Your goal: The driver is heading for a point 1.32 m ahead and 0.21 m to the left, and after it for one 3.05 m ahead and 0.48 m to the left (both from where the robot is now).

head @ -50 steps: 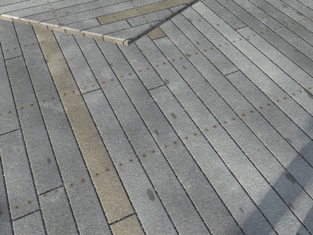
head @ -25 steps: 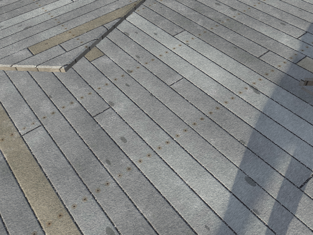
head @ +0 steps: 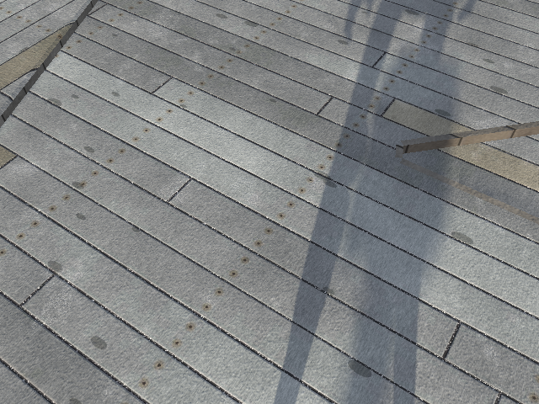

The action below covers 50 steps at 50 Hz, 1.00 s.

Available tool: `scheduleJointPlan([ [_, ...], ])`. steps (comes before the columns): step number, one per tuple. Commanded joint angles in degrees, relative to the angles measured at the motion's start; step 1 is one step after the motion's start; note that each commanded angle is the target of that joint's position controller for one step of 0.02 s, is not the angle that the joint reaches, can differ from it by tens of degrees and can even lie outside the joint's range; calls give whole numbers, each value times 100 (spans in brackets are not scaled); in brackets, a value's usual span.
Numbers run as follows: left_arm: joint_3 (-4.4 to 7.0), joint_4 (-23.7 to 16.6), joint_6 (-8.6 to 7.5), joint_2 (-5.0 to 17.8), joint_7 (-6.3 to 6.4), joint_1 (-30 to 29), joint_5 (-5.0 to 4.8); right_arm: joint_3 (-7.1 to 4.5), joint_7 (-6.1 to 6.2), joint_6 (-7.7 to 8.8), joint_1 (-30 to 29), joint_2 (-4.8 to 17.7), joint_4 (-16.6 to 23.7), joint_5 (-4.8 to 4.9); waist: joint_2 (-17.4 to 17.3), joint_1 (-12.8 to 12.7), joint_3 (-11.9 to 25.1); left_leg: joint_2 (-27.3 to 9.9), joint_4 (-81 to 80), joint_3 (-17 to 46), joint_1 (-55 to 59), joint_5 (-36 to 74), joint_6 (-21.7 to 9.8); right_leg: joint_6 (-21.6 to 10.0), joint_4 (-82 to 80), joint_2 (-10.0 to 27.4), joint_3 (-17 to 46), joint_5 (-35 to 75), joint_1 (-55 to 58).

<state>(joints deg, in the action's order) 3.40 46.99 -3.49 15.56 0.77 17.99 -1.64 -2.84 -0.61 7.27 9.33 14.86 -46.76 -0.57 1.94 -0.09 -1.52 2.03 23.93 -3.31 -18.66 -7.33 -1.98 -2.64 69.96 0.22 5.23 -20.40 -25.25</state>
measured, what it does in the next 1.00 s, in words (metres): walks ahead: right foot, then left foot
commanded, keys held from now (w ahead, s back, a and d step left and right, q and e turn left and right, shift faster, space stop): w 0.44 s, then w+q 0.56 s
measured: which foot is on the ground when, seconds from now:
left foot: down 0.00-0.38, up 0.40-0.90, down 0.92-1.00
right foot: up 0.00-0.34, down 0.36-0.94, up 0.96-1.00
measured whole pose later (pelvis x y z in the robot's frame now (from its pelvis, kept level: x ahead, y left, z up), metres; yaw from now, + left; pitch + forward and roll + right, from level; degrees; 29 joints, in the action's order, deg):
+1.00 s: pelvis +0.53 -0.02 -0.02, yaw +12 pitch +2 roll +0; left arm 2.9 49.2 -5.0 15.1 0.7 17.4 -0.9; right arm -3.9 -2.8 3.3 6.3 15.7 -41.3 1.1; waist -0.3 -0.9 -3.0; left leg 3.8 36.2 -2.9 -28.1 -10.7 -5.8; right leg 0.5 64.9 2.4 -2.4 -26.7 -12.3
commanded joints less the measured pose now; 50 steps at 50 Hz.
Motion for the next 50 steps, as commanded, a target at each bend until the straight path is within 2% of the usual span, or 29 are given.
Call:
scheduleJointPlan([
  [1,41,-370,-15,112,-25,275,-10,-108,-53,80,323,448,38,0,-581,-38,286,-1545,-1511,1650,928,95,-1096,-20,-186,584,179,286,-937],
  [4,-19,-630,-3,70,-26,-256,102,-183,-63,116,452,713,-125,73,-432,-31,65,-1655,-1774,1321,896,525,-1269,48,-1089,726,86,694,-1313],
  [6,-59,-744,-60,86,-73,-600,135,-206,-39,69,514,831,-174,98,-392,42,54,-1583,-1810,1032,1012,726,-1214,78,-1796,781,-58,1327,-1361],
  [9,-111,-889,-134,68,-152,-1200,98,-201,-18,-21,716,942,-261,153,-480,253,-44,-1368,-1703,558,967,849,-1007,110,-2820,623,-389,2007,-1003],
  [13,-98,-1163,-153,204,-241,-1811,30,-197,-26,-143,1151,1065,-467,225,-627,428,-156,-1618,-1461,609,1461,580,-862,22,-3510,461,-524,1795,-862],
  [15,-55,-1224,-173,326,-280,-1783,37,-210,-15,-217,1146,1138,-515,249,-694,296,-129,-1762,-1169,647,1707,801,-765,-136,-3788,345,-614,1439,-601],
  [16,9,-1151,-182,425,-280,-1451,61,-207,-3,-254,1043,1173,-512,254,-704,38,36,-1704,-755,538,1692,1439,-661,-236,-4008,194,-746,1432,-41],
  [17,145,-917,-178,644,-253,-727,95,-167,9,-280,1039,1083,-514,237,-599,-308,462,-1441,159,282,1551,2273,-520,-371,-4151,-3,-883,1428,970],
  [18,314,-667,-163,1034,-187,341,121,-68,31,-270,1001,856,-414,145,-263,-751,1158,-1127,1663,-29,707,1894,-279,-645,-4063,519,-266,1485,2515],
  [19,457,-592,-116,1731,-145,939,200,143,1,-154,1485,213,-222,59,1218,-617,1837,-218,4021,-229,-1657,-689,134,-1521,-4494,2032,2363,861,4548],
  [20,345,-551,-133,1318,-171,1095,134,91,-17,-14,1470,465,-318,150,1168,-667,2255,-124,5030,701,-2407,-2440,88,-1749,-5251,2343,3745,508,4670],
  [21,229,-599,-163,1002,-196,673,136,-32,-45,47,1051,875,-171,309,824,-566,1446,-468,5288,802,-2867,-2099,-30,-1477,-5264,2148,2947,635,4058],
  [22,158,-679,-169,768,-211,219,125,-26,-27,44,711,855,-89,303,498,-404,1013,-742,5060,676,-2742,-1570,-77,-1293,-5304,1869,2105,1080,3306],
  [23,104,-708,-179,567,-239,-148,147,-34,-6,-7,586,769,-102,222,219,-228,679,-919,4712,664,-2498,-1191,-50,-1173,-5498,1641,1505,1457,2615],
  [24,70,-720,-220,418,-252,-358,176,-66,4,-103,678,720,-141,193,304,-37,561,-1076,4427,738,-2118,-911,-36,-1056,-5707,1465,1080,1653,2160],
  [26,99,-603,-321,424,-259,-417,196,-46,3,-287,855,486,-224,215,296,123,429,-1067,4264,758,-1765,-579,29,-1050,-6040,1356,573,1976,1705],
  [29,158,-364,-391,528,-176,-172,265,-77,38,-390,547,417,-106,224,124,83,137,-927,3774,1067,-2211,38,101,-1014,-6232,1361,-28,2465,1733],
  [32,166,-231,-372,572,-90,-95,257,-98,1,-370,177,377,24,190,119,5,15,-773,2886,1128,-2415,897,112,-845,-6313,1309,-529,2495,1949],
  [35,178,-123,-358,662,-21,-19,228,-51,-92,-352,-374,273,216,149,86,-195,-180,-718,2040,767,-2297,1477,76,-700,-6412,1294,-952,2424,2062],
  [40,215,170,-195,759,25,412,155,16,-273,-340,-1124,166,687,164,24,-478,-450,-672,1355,341,-2655,978,-120,-608,-6029,1585,-1297,2921,3044],
  [42,238,176,-102,855,50,332,124,-6,-356,-337,-1175,212,854,181,109,-379,-392,-532,1222,64,-2435,413,-272,-508,-5617,1650,-1454,3920,3260],
  [43,259,143,-64,950,75,249,117,-46,-378,-346,-1060,285,899,187,226,-264,-228,-354,1220,-145,-2062,118,-376,-441,-5270,1642,-1549,4933,3291],
  [44,283,110,-22,1043,109,189,109,-111,-380,-365,-782,398,893,191,378,-84,29,-130,1274,-339,-1562,-178,-491,-375,-4766,1624,-1622,5986,3307],
  [45,296,81,29,1112,138,109,111,-230,-366,-379,-150,605,781,210,439,275,400,116,1203,-449,-727,-312,-642,-292,-3888,1542,-1702,6667,3169],
  [46,280,33,42,1119,160,23,85,-421,-293,-389,774,952,571,212,289,776,884,279,768,-306,722,54,-874,-96,-2600,1301,-1809,6283,2531],
  [47,170,-131,-41,838,150,159,222,-593,-137,-450,1519,1529,439,189,-676,919,1458,-840,714,1428,2521,329,-1279,149,-687,935,-1787,3475,886],
  [48,-55,-373,-260,145,23,581,222,-590,-143,-400,1240,1792,614,193,-1735,301,2209,-2161,-216,4869,4189,-615,-2471,447,1260,-374,-789,-1192,-1388],
  [49,61,-482,-497,701,-77,-126,35,-461,-152,-381,1412,1312,604,150,-949,737,2244,-2074,-656,4810,4156,-821,-2167,252,1446,-61,199,-1019,-1981],
  [50,75,-652,-577,767,-104,-540,-107,-392,-141,-343,1211,1031,608,137,-710,663,1471,-1869,-644,3866,3482,-487,-1897,114,1137,179,106,-558,-2190],
])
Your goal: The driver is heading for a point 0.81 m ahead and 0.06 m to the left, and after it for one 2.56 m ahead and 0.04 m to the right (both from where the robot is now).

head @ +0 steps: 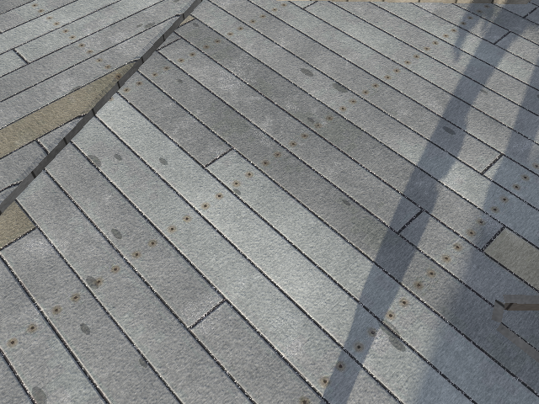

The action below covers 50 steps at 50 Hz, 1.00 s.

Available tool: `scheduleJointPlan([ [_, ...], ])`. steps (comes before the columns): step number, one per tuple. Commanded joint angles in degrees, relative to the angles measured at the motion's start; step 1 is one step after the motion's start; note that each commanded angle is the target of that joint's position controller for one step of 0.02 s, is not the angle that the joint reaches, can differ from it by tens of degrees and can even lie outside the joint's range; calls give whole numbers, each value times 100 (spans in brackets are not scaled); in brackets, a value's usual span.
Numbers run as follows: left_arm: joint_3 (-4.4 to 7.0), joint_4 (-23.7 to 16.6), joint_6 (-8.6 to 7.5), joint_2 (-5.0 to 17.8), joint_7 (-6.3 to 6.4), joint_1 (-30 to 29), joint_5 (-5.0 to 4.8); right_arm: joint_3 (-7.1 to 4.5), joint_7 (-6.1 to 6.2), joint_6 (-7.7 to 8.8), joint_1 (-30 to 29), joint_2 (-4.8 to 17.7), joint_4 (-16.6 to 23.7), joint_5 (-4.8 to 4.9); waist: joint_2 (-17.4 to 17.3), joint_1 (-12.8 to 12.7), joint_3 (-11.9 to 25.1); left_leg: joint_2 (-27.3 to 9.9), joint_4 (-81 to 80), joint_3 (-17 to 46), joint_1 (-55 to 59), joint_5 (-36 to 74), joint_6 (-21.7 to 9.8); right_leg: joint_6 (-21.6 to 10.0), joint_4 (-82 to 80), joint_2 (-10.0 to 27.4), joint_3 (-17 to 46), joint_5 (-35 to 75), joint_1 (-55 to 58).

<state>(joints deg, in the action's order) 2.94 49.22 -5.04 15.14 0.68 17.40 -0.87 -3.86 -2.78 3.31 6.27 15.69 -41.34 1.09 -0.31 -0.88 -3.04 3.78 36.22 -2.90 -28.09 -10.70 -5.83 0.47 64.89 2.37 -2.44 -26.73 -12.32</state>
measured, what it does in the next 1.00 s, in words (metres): walks ahead, turning left: right foot, then left foot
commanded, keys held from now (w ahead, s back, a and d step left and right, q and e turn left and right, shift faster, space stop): w+q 0.32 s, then w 0.10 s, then no key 0.48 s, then w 0.10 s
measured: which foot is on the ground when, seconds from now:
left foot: down 0.00-0.42, up 0.44-0.80, down 0.82-1.00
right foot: up 0.00-0.40, down 0.42-1.00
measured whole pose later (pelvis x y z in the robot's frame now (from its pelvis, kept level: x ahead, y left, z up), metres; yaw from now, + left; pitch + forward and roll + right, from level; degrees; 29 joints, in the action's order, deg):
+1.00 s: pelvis +0.40 +0.02 +0.01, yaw +17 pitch +1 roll +0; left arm 1.1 49.5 -1.4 14.3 0.1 12.8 0.5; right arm -2.4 0.4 -0.2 8.6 12.5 -39.4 -0.1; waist 1.3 -1.6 0.9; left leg 0.9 33.5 1.2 -19.7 -14.7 -0.6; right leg -0.4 32.7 0.7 -1.2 -22.3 -11.5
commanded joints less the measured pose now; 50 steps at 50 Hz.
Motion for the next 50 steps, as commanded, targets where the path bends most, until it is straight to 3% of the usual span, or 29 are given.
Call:
scheduleJointPlan([
  [1,108,-873,-433,722,-50,-559,-89,-238,63,79,1102,805,138,2,142,416,1032,-1764,-1931,3118,3420,484,-1299,-206,1057,223,805,472,-3240],
  [2,163,-844,-382,776,2,-533,68,-185,83,87,771,620,240,-25,166,206,810,-1589,-2034,2695,2734,993,-1217,-152,619,389,769,695,-2878],
  [3,188,-861,-302,781,-2,-404,111,-170,107,90,620,603,334,-81,-38,34,704,-1477,-2161,2555,2224,1335,-1259,-81,430,468,800,783,-2513],
  [4,201,-874,-229,754,-1,-309,140,-176,124,98,563,603,368,-67,-67,-51,641,-1372,-2258,2401,1956,1535,-1260,8,175,494,770,835,-2371],
  [7,154,-1042,-108,546,23,-630,200,-229,226,115,756,812,342,-29,-74,-29,463,-1132,-2351,1878,1443,2071,-1166,259,-749,394,549,1421,-2392],
  [11,54,-1283,-135,340,-19,-1520,172,-257,321,39,1115,893,263,32,-349,336,416,-771,-2171,1617,1307,1528,-780,308,-2566,28,474,2857,-2035],
  [15,90,-1475,-224,513,-133,-2038,63,-252,353,-31,1438,890,164,69,-517,531,392,-968,-1821,2164,1698,906,-659,221,-3423,-212,588,3033,-1779],
  [18,175,-1450,-312,711,-201,-1796,54,-250,388,-66,1416,857,154,28,-704,357,441,-1230,-1379,2594,2188,911,-534,-15,-3704,-201,636,2524,-1471],
  [19,212,-1364,-342,745,-197,-1462,73,-232,386,-74,1342,797,164,18,-755,165,521,-1171,-1138,2573,2217,1238,-453,-151,-3906,-235,518,2501,-1031],
  [20,289,-1245,-370,882,-167,-943,135,-171,366,-60,1303,631,199,-9,-698,-87,847,-893,-529,2385,2118,1755,-301,-352,-4020,-159,511,2530,-172],
  [21,361,-1176,-376,1159,-125,-108,215,-57,340,-35,1269,375,307,-98,-231,-456,1588,-576,927,1984,1483,1145,-96,-749,-3870,684,1326,2457,1232],
  [22,500,-922,-308,1638,-147,493,312,34,356,17,2142,76,333,66,1642,-189,2216,324,2918,1291,-545,-1206,384,-1801,-4194,1874,3808,2020,3076],
  [23,391,-929,-285,1135,-187,470,135,-10,375,43,2225,509,201,85,1539,-241,1994,142,3798,1527,-1297,-2310,488,-1905,-4540,2171,4654,1793,3020],
  [24,279,-1023,-254,781,-174,106,105,-106,383,19,1641,851,226,62,842,-337,1260,-28,4126,1592,-1424,-1949,560,-1683,-4461,1968,3726,2623,2321],
  [26,114,-1069,-173,429,-219,-495,181,-115,413,-47,790,744,423,-167,-62,-151,621,-354,3574,1176,-1049,-1569,611,-1261,-4479,1258,2100,4800,1082],
  [27,76,-1024,-212,425,-223,-572,213,-104,387,-75,1020,595,466,-128,425,122,690,-519,3299,1207,-763,-1465,658,-1347,-4452,1303,1860,5559,798],
  [28,49,-955,-223,345,-237,-695,188,-57,366,-127,1260,436,375,-96,579,257,699,-618,2843,1120,-492,-1409,742,-1362,-4522,1180,1578,5841,597],
  [29,51,-888,-217,348,-235,-723,181,-31,359,-162,1292,337,317,-81,710,260,727,-596,2401,950,-261,-1295,812,-1356,-4598,1023,1265,6031,417],
  [31,119,-776,-141,641,-188,-772,170,29,391,-201,1066,191,370,-92,668,257,852,-587,1567,684,69,-959,880,-1377,-4666,966,967,6276,228],
  [34,160,-628,-5,838,-122,-690,100,57,378,-249,795,165,373,-98,679,147,1113,-543,618,527,739,-44,867,-1286,-4713,926,699,5847,135],
  [38,117,-457,93,790,-114,-670,45,-4,374,-296,392,291,471,-123,644,73,911,-502,-269,486,1092,326,660,-1189,-4605,971,803,4501,147],
  [40,54,-378,126,648,-112,-661,-7,-41,373,-275,406,329,456,-184,541,174,789,-463,-1208,456,1668,1003,445,-881,-4360,747,821,3405,-14],
  [41,-6,-342,107,492,-112,-498,77,-84,408,-265,413,542,508,-241,244,114,881,-872,-1276,900,2174,2127,298,-589,-4115,517,731,2731,-239],
  [42,-35,-273,76,396,-134,-5,220,-141,455,-298,361,848,588,-253,-394,-220,1100,-1408,-962,1377,2758,3013,-18,-311,-3811,70,424,1486,-658],
  [43,-113,-195,99,158,-114,213,213,-59,454,-338,251,518,542,-225,-851,-303,1273,-1562,-946,1527,2629,2349,-303,-112,-3832,-41,231,781,-592],
  [44,-117,-222,171,273,-88,-101,204,-10,400,-348,57,269,576,-175,-732,-176,998,-1301,-1013,1458,2182,1476,-210,-19,-3929,-37,211,954,-421],
  [45,-81,-227,242,414,-63,-318,191,5,363,-347,-56,215,598,-170,-549,-107,725,-1064,-996,1282,1926,1159,-42,-6,-3928,-61,178,1076,-459],
  [47,-45,-186,358,524,-30,-275,170,-72,325,-318,178,477,517,-142,-538,-34,600,-896,-1039,1212,1743,-76,-16,-72,-3705,-205,12,515,-553],
  [50,-60,-276,304,393,-43,-398,84,-141,336,-264,725,681,349,-79,-936,133,286,-1443,-1648,2269,1719,-2029,-462,-226,-2910,-317,-91,41,-1179],
])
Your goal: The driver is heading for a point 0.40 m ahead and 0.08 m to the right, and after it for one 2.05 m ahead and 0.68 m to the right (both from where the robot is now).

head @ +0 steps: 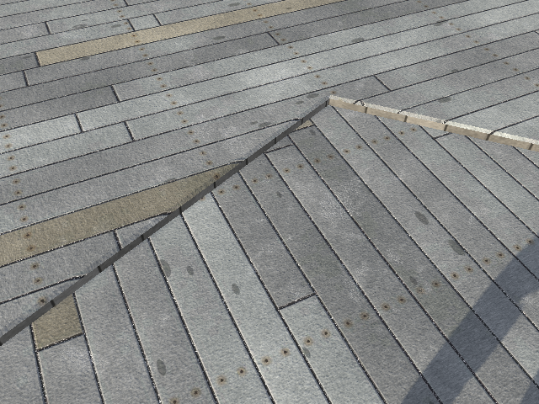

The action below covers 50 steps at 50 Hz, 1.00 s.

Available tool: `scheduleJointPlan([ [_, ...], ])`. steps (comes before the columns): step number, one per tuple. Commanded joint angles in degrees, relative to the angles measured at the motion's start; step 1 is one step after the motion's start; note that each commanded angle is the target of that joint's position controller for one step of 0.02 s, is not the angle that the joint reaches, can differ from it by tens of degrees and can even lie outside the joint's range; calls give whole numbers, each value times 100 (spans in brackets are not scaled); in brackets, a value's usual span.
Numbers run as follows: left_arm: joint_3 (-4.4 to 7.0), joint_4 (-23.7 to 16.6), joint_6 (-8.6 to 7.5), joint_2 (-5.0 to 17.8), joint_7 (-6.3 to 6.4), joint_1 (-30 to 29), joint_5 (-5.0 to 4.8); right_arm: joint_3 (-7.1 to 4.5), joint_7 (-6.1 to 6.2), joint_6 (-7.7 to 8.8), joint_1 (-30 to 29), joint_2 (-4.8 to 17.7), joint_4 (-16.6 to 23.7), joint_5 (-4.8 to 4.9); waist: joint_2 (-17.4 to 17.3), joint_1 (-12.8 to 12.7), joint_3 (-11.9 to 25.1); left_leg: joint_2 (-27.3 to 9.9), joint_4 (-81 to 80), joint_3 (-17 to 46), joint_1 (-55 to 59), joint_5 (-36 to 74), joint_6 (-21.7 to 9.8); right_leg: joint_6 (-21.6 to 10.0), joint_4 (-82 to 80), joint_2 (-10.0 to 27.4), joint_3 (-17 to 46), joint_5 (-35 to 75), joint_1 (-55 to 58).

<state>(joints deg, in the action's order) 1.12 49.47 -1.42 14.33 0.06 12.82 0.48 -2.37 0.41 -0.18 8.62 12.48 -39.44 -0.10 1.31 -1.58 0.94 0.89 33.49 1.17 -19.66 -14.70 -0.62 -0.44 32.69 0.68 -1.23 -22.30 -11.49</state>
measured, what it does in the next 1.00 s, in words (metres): walks ahead, turning right: left foot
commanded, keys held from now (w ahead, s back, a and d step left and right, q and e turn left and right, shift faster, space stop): w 0.42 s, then w+e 0.58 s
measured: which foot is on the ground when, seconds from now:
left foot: down 0.00-0.12, up 0.14-0.48, down 0.50-1.00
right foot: down 0.00-0.50, up 0.52-1.00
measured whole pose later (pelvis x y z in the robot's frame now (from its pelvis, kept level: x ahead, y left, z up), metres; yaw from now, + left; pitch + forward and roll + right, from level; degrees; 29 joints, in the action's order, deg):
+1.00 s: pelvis +0.41 +0.01 +0.00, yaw -16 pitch +1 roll +3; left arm 3.3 43.1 -1.2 14.1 -2.5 7.3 -1.2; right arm -4.5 0.5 4.1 17.6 15.5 -50.1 0.4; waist 1.4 3.6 -1.3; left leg 0.0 13.2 -16.3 5.5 -18.8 1.6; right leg -2.2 39.2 6.4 -0.7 -2.7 -36.1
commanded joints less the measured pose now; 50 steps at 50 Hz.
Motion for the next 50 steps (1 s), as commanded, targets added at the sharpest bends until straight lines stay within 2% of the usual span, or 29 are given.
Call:
scheduleJointPlan([
  [1,126,-344,-127,459,9,-6,-79,-297,27,128,651,1040,107,50,-1202,233,-139,-1386,-1539,2312,922,-1726,-1152,-233,482,-124,-137,-408,-1382],
  [3,155,-309,-257,479,-43,67,-115,-296,52,214,513,1053,134,65,-1197,107,-84,-1524,-1588,2502,820,-1518,-1203,-487,371,-19,23,-365,-1220],
  [5,189,-64,-337,500,-101,560,-125,-250,44,230,-293,909,364,110,-884,-329,-94,-1114,-1313,1686,93,-1103,-840,-775,-499,140,215,-5,-259],
  [6,249,73,-366,699,-102,787,-99,-189,17,268,-629,664,522,123,-279,-410,-233,-559,-559,854,-358,-539,-517,-877,-983,441,719,-182,160],
  [7,362,223,-370,1079,-82,1146,-125,-130,-10,372,-731,417,656,111,809,-395,-214,111,741,-114,-1177,-39,-157,-1085,-1511,1026,1725,144,1017],
  [8,420,160,-340,1260,-76,1147,-102,-187,-15,476,-740,666,699,145,1255,-439,-526,139,1230,-312,-2241,-722,-54,-1423,-1787,1749,2675,929,1546],
  [9,396,154,-352,1100,-62,1352,-66,-247,-18,542,-849,847,691,161,977,-566,-637,-36,2025,-102,-3051,-1714,-51,-1648,-1783,2051,2994,1810,2079],
  [11,339,147,-361,950,-42,1509,-61,-200,-87,556,-629,619,632,165,373,-423,-428,-373,2939,110,-3901,-1439,-99,-1626,-1639,2082,2634,2644,2776],
  [13,299,89,-270,840,-11,1214,-118,-168,-201,548,-711,569,644,179,420,-324,-546,-597,2438,-2,-3735,-766,-84,-1312,-1851,1792,1861,2803,2480],
  [16,219,16,-175,698,25,971,-72,-60,-354,533,-998,233,701,111,408,-302,-509,-306,1297,-492,-2194,653,-10,-953,-2238,1020,751,2865,1276],
  [17,284,-14,-193,986,37,894,-85,-19,-391,531,-984,163,726,151,616,-248,-566,-275,789,-530,-1634,926,-16,-949,-2288,1031,579,2920,845],
  [18,333,-19,-219,1138,45,917,-125,-41,-401,516,-990,269,743,149,630,-236,-587,-208,516,-567,-1289,1107,-14,-949,-2393,1066,489,2915,742],
  [20,377,90,-249,1179,42,1113,-192,-119,-360,492,-1138,531,801,156,580,-225,-631,-179,144,-470,-1019,1244,-143,-868,-2413,1241,518,2687,891],
  [21,394,107,-260,1212,40,1085,-216,-163,-336,487,-1035,656,799,164,618,-107,-635,-155,0,-434,-889,1201,-245,-826,-2257,1357,514,3226,1031],
  [23,411,142,-239,1238,42,1033,-230,-316,-252,479,-327,906,627,120,584,383,-179,55,-215,-497,170,1108,-457,-655,-1296,1279,387,4780,1098],
  [24,383,130,-219,1167,48,1020,-191,-438,-189,456,530,1097,362,116,483,798,319,123,-219,-532,1342,1062,-579,-520,-308,1053,257,5014,705],
  [25,283,-12,-215,910,49,975,-57,-551,-92,417,1563,1434,159,65,-81,1198,1064,-878,-72,569,3034,763,-849,-314,1414,758,161,3394,-545],
  [26,55,-117,-295,40,34,1748,-116,-555,-103,426,1746,1871,108,-73,-1780,670,2015,-2385,-1128,3446,4225,-1004,-1641,-40,3485,-281,375,-840,-2130],
  [27,219,-58,-372,712,-7,1436,-294,-439,-119,465,1589,1397,127,-32,-1397,837,1713,-2385,-1933,4210,3651,-2123,-1556,-78,4284,-121,1020,-936,-2660],
  [28,322,-264,-385,987,-13,917,-399,-349,-120,508,1145,1165,107,36,-1133,718,753,-2280,-2015,3338,2889,-2153,-1290,-146,4429,148,861,-478,-3055],
  [29,321,-326,-380,942,20,641,-340,-298,-129,541,780,1016,76,51,-754,534,315,-2070,-2096,2563,2109,-1398,-1133,-186,4240,428,728,21,-2890],
  [30,353,-298,-338,875,56,566,-226,-259,-159,584,497,839,26,0,-591,345,73,-1773,-2219,1893,1468,-714,-975,-206,3970,601,736,366,-2582],
  [31,368,-244,-257,760,60,819,-230,-245,-167,645,321,764,-20,-58,-825,113,86,-1667,-2359,1442,1094,-326,-946,-188,3832,751,816,617,-2203],
  [33,370,-171,-98,572,63,955,-249,-247,-170,745,200,647,-157,-48,-736,-9,-16,-1567,-2636,852,751,125,-1004,-145,3662,800,795,721,-1966],
  [36,397,-359,36,528,101,525,-205,-313,-107,790,265,824,-360,-71,-509,-11,-346,-1634,-2875,311,706,392,-1059,-34,3244,821,909,1191,-2513],
  [39,415,-483,5,517,47,166,-176,-346,-21,744,454,933,-514,-93,-376,86,-442,-1654,-2908,-101,1105,640,-1056,55,2601,756,972,1931,-3004],
  [43,347,-711,-60,394,-102,-530,-147,-382,44,657,618,1104,-636,-54,-274,355,-617,-1625,-2897,-738,1453,971,-942,49,1495,719,498,2545,-3013],
  [47,267,-1082,-80,299,-246,-1192,-168,-436,40,510,963,1240,-812,26,-261,642,-819,-1795,-2664,-1067,2171,1273,-883,-107,733,681,137,2236,-3179],
  [50,298,-1298,-69,404,-330,-1243,-179,-484,26,386,937,1389,-862,118,-406,541,-731,-1874,-2115,-1276,2580,2455,-751,-342,438,454,-210,1486,-2861],
])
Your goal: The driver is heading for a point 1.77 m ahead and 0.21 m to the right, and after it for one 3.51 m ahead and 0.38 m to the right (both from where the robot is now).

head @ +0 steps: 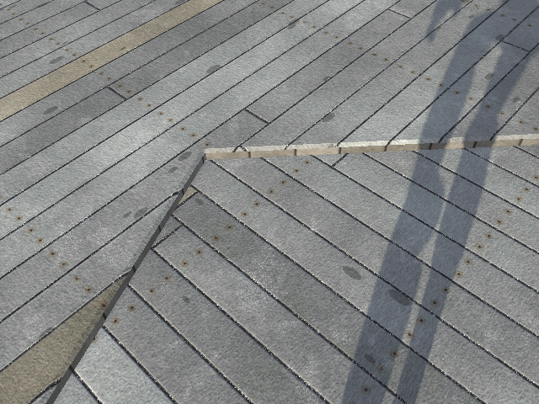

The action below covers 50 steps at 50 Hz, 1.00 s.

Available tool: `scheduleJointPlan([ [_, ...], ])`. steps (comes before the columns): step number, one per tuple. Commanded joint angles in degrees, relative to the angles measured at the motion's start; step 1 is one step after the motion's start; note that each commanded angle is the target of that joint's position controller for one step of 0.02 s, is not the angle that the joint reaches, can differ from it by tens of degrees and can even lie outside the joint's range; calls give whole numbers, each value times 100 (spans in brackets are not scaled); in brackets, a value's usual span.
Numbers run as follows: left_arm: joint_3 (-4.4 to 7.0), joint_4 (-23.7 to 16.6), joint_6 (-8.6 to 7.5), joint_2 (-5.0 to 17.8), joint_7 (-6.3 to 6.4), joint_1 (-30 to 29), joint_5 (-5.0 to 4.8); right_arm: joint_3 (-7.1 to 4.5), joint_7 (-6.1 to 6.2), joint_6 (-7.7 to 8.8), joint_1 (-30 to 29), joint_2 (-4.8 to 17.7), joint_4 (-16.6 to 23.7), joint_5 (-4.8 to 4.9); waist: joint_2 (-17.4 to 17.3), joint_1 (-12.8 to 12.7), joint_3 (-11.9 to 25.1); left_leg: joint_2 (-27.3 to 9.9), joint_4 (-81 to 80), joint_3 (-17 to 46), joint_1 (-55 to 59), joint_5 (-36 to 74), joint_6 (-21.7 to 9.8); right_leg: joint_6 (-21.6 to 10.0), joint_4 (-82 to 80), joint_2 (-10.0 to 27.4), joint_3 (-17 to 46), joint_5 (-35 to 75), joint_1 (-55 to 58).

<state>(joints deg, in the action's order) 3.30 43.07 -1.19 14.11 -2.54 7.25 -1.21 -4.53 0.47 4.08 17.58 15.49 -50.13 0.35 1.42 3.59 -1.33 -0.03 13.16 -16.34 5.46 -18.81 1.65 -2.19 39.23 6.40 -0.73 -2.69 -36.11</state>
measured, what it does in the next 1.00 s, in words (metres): walks ahead, turning right: right foot, then left foot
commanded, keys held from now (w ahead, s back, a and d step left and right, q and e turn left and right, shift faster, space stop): w+e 0.38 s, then w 0.62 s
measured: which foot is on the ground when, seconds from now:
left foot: down 0.00-0.06, up 0.08-0.56, down 0.58-1.00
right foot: up 0.00-0.06, down 0.08-0.60, up 0.62-1.00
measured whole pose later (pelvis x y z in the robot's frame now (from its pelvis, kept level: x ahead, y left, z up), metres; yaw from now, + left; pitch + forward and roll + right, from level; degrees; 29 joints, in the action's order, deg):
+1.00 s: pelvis +0.56 -0.11 +0.01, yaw -19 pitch +2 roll +2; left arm 2.1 37.3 -4.2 14.6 -1.5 3.6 -0.9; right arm -2.6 -0.7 4.2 21.8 16.0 -51.1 1.3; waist 2.1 6.3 -1.1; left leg 2.6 13.4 -1.0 0.5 -16.3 -1.3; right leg -0.6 32.4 4.1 1.6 1.0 -35.0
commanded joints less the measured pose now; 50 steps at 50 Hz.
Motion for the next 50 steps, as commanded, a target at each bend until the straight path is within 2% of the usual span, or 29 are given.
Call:
scheduleJointPlan([
  [1,133,-684,-78,526,-77,-515,-7,-288,28,-73,-44,1183,226,97,-544,-123,-296,-1773,343,386,128,4013,-907,-284,-232,-325,-447,-763,3],
  [2,228,-623,-63,687,-69,-61,-17,-304,38,-116,-144,1259,253,125,-646,-410,42,-1716,1075,284,106,5113,-825,-423,-251,-595,-633,-988,664],
  [3,395,-415,-62,954,-33,819,-41,-284,45,-162,-291,1256,286,166,-573,-935,512,-1505,2263,91,-217,5597,-653,-626,-620,-931,-765,-731,1875],
  [4,631,-137,-16,1446,73,1872,-49,-204,68,-135,-258,1095,361,88,-212,-1385,1087,-1287,3912,78,-1489,4441,-353,-908,-764,-764,-109,-549,3729],
  [5,756,-110,-32,2175,138,1853,-107,71,17,7,145,200,719,-160,1456,-757,1401,-185,6026,387,-4227,-779,65,-1900,-1269,768,3110,-1573,5553],
  [6,606,-372,-155,1794,100,1935,-5,79,-42,271,-268,472,788,47,841,-1005,2302,162,6858,1948,-4915,-1537,1,-2301,-2250,1340,4982,-2203,6002],
  [7,476,-316,-239,1362,68,1781,53,-10,-92,404,-870,821,959,278,472,-1137,1582,-139,6818,2120,-5465,-1003,-185,-1941,-2386,1221,4190,-1744,5686],
  [8,419,-344,-283,1189,72,1488,25,29,-77,478,-938,751,972,232,188,-920,1123,-403,6349,2123,-5344,-513,-318,-1730,-2301,993,3447,-1241,4937],
  [9,358,-433,-289,1001,82,1050,21,3,-36,495,-915,774,901,63,-82,-658,794,-594,5806,2136,-4963,-212,-304,-1582,-2289,774,2887,-565,4145],
  [10,288,-554,-291,836,111,756,89,-43,-29,433,-809,835,857,-15,-52,-437,663,-717,5503,2191,-4516,19,-280,-1547,-2461,639,2597,-223,3509],
  [11,280,-627,-299,851,128,622,128,-63,-48,353,-731,857,849,-20,57,-318,566,-731,5291,2201,-4234,84,-225,-1579,-2586,580,2511,39,3120],
  [12,287,-643,-315,886,152,595,100,-62,-55,285,-674,802,843,-51,4,-260,488,-723,5016,2144,-4149,127,-137,-1581,-2651,511,2301,348,2908],
  [15,342,-581,-324,1107,267,847,34,15,-46,182,-1153,573,990,-131,-43,-349,182,-558,3874,1952,-4181,933,112,-1439,-2753,214,1712,764,2434],
  [19,363,-489,-269,1157,336,1158,6,105,-119,214,-1949,399,1196,-70,260,-669,51,-171,2192,1868,-3651,2364,165,-1071,-2658,-126,1444,67,2145],
  [23,320,-275,-255,1017,343,1514,-14,84,-222,302,-2242,542,1294,-15,377,-830,30,-149,1620,1973,-3566,2563,-5,-968,-2323,172,1759,-224,2745],
  [26,331,-202,-191,1049,366,1530,28,22,-259,367,-2070,702,1288,-21,564,-697,5,-121,1450,1911,-3442,1830,-256,-872,-1918,419,2051,323,3286],
  [27,328,-211,-165,1049,363,1452,32,-23,-247,388,-1767,772,1212,-30,623,-516,106,-27,1298,1767,-3044,1664,-381,-795,-1618,353,2015,938,3352],
  [28,280,-246,-150,934,352,1386,50,-115,-219,410,-1185,934,1052,-65,555,-224,483,-17,1202,1710,-2190,1742,-565,-659,-918,67,1816,1670,3297],
  [29,180,-368,-150,738,344,1327,117,-185,-190,420,-294,1190,942,-141,179,175,1303,-764,1450,2461,-695,1843,-940,-456,500,-252,1516,1122,2604],
  [30,61,-372,-226,341,334,2196,-6,-332,-196,354,460,1674,718,-174,-1487,-8,2121,-1987,1159,4941,1473,860,-1948,58,2669,-1157,924,-1382,450],
  [31,65,-304,-284,628,340,2205,-75,-236,-264,328,620,1243,587,27,-1656,92,2011,-2239,418,6220,1614,-570,-2041,84,3395,-1119,1205,-3040,-536],
  [32,166,-380,-298,1031,328,1507,-124,-130,-242,297,262,882,651,80,-978,187,1085,-2061,320,5471,879,-1009,-1744,46,3689,-802,1223,-2609,-943],
  [33,153,-506,-308,1029,331,1022,-56,-68,-218,244,-126,761,733,16,-530,89,613,-1822,238,4718,92,-598,-1543,27,3526,-533,937,-2154,-852],
  [34,153,-584,-325,951,320,734,60,-5,-216,208,-361,621,735,-36,-346,-36,207,-1561,53,4190,-603,-35,-1478,26,3121,-341,785,-1831,-729],
  [36,146,-566,-309,777,288,885,72,49,-202,230,-493,523,709,-97,-656,-291,152,-1283,-182,3645,-1212,781,-1441,57,2595,-79,695,-1493,-201],
  [38,95,-565,-283,584,282,902,74,31,-184,261,-391,622,615,-37,-680,-338,178,-1214,-338,3223,-1351,1386,-1511,126,2182,-20,533,-1379,-147],
  [41,16,-749,-308,454,278,377,118,-27,-132,239,-223,873,495,19,-526,-217,94,-1183,-492,2745,-1328,2079,-1519,245,1126,33,396,-609,-271],
  [45,-41,-904,-370,346,189,-357,68,-19,-102,160,134,971,322,85,-511,63,-26,-982,-485,2225,-1291,2194,-1302,259,-225,-181,168,545,148],
  [50,-17,-1160,-427,460,43,-970,9,-24,-76,4,544,1061,69,113,-572,154,-213,-1364,-145,2356,-508,2406,-1178,57,-909,-344,150,255,128],
])
Velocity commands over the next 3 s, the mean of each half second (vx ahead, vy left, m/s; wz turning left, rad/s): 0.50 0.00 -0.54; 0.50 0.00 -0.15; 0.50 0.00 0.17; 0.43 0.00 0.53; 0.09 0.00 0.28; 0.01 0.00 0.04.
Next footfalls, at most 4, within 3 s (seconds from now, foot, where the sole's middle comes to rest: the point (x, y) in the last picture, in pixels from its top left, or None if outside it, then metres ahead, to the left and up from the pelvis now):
0.08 right None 0.21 -0.13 -0.77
0.58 left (270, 384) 0.53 0.02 -0.77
1.08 right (384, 303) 0.73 -0.31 -0.77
1.64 left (312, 209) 1.07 -0.15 -0.77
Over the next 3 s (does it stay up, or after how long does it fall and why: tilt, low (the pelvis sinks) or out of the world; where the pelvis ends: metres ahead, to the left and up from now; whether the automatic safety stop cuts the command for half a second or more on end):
stays up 1.20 -0.21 0.02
